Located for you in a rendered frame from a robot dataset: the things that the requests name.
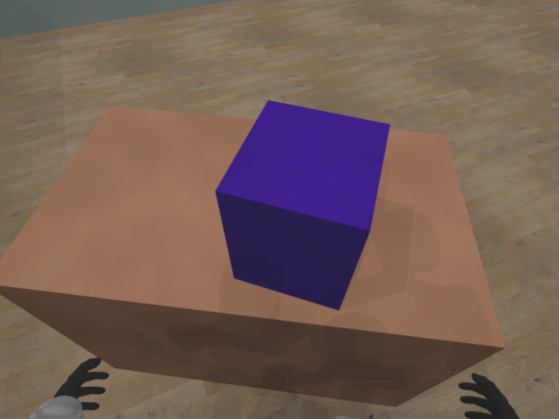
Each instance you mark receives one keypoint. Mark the left robot forearm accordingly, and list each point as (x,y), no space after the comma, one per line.
(60,407)

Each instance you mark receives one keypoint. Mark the carton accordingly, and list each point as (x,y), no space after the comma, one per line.
(298,200)

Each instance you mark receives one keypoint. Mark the right robot hand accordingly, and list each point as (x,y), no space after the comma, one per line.
(496,403)

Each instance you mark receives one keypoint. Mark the pedestal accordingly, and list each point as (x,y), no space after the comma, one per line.
(126,256)

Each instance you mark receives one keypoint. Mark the left robot hand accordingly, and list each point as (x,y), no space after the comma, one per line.
(72,387)

